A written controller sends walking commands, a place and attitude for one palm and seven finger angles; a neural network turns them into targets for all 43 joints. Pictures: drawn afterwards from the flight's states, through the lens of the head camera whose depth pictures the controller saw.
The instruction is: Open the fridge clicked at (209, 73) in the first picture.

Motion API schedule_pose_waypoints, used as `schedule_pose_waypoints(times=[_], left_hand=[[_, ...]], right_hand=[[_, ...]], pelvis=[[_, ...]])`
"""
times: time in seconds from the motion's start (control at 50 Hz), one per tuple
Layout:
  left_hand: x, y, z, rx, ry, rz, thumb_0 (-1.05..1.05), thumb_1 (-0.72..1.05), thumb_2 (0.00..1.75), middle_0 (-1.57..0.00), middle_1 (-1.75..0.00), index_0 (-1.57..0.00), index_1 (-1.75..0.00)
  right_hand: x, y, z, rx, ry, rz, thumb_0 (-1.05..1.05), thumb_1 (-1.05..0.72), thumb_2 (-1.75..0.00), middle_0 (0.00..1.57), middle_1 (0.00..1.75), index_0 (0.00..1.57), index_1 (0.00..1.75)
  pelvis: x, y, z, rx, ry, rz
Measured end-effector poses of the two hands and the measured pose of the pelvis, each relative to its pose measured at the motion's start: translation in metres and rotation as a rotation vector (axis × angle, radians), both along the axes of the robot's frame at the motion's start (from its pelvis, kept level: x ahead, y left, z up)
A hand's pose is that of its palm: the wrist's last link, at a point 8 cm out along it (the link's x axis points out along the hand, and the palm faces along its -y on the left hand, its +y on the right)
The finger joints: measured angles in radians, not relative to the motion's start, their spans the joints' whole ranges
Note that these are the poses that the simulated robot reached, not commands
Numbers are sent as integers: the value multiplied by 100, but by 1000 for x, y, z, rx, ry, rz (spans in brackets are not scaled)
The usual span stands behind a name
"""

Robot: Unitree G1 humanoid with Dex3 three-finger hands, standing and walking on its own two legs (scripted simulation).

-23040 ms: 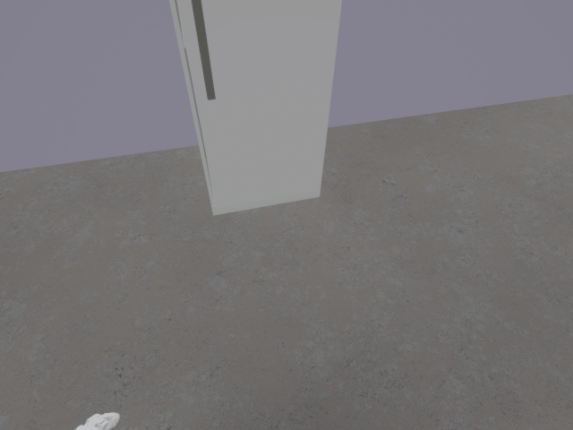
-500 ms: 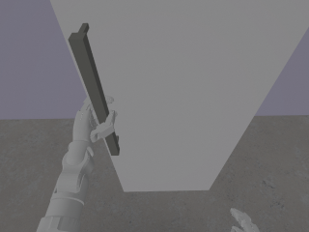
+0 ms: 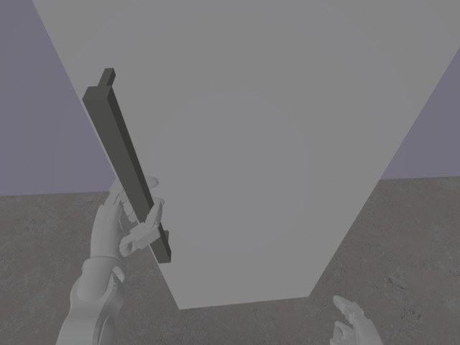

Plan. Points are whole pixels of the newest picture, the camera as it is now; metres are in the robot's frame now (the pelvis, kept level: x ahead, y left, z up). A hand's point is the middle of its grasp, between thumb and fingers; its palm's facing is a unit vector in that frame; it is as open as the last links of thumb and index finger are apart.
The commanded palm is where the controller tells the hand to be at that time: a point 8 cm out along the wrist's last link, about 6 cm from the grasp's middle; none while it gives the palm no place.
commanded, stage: pull the door a little, standing still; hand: left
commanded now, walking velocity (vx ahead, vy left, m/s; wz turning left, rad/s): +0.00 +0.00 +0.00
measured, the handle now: (144, 190) +0.35 +0.16 +0.11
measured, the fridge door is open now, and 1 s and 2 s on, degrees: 2 22 61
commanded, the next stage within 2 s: walk backward, drawing the door open in 0.02 s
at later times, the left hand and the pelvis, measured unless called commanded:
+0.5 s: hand (162, 271) +0.21 +0.11 +0.09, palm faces +0.12 -0.96 -0.26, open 6.4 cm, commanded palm +0.17 +0.16 +0.09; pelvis +0.03 -0.03 +0.02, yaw +3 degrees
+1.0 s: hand (186, 318) +0.15 +0.07 +0.09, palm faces +0.35 -0.92 -0.16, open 6.6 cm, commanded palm +0.10 +0.10 +0.09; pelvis -0.04 -0.14 +0.01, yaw +18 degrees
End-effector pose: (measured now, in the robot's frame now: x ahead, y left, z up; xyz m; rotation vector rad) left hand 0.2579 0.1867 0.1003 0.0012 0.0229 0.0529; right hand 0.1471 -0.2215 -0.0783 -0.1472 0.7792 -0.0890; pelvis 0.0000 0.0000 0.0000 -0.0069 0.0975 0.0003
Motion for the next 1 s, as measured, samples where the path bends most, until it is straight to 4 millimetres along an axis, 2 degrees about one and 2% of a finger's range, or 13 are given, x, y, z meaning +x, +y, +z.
schedule_pose_waypoints(times=[0.16, 0.24, 0.32, 0.46, 0.54, 0.68, 0.78, 0.92, 1.0], left_hand=[[-49, -12, 6, 25, 55, -48, 3, 69, 72, -20, -128, -24, -134], [-55, -13, 6, 150, 54, -103, -2, 57, 73, -28, -132, -31, -136], [-57, -19, 3, 191, 132, -97, -5, 57, 77, -36, -135, -37, -138], [-66, -28, 8, 248, 208, 64, -7, 54, 79, -40, -134, -38, -139], [-75, -33, 6, 240, 163, 127, -6, 54, 79, -41, -135, -37, -140], [-90, -43, 1, 201, 83, 179, -3, 57, 80, -43, -137, -32, -140], [-99, -48, -5, 165, -9, 179, -1, 58, 80, -44, -139, -31, -140], [-122, -63, -1, 190, 30, 241, -2, 60, 76, -43, -138, -28, -140], [-141, -78, -2, 162, 25, 304, 0, 61, 76, -42, -137, -28, -140]], right_hand=[[28, -1, 9, -10, -39, -2, 2, -90, -90, 20, 30, 20, 30], [48, 0, 2, -60, -16, 32, 2, -90, -90, 20, 30, 20, 30], [59, 5, 5, -36, -25, 48, 2, -90, -90, 20, 30, 20, 30], [63, 3, 1, 56, -46, 78, 2, -90, -90, 20, 30, 20, 30], [66, -9, -4, 29, -36, 125, 2, -90, -90, 21, 30, 20, 30], [61, -31, -7, -37, -20, 150, 2, -90, -90, 20, 30, 20, 30], [51, -41, -6, -75, -55, 150, 2, -90, -90, 20, 30, 20, 30], [19, -55, 14, -101, -15, 258, 2, -90, -90, 20, 30, 20, 30], [12, -72, 17, -101, -9, 297, 2, -90, -90, 21, 30, 20, 30]], pelvis=[[28, 3, 3, -8, 7, -35], [32, 4, 2, 7, 10, -3], [30, 3, 11, 20, -6, -3], [34, -24, 17, 58, -50, 34], [22, -40, 15, 86, -49, 61], [4, -59, 6, 52, -84, 116], [-4, -71, -9, 22, -104, 139], [-29, -110, 12, -16, -120, 273], [-35, -139, 14, -43, -105, 310]])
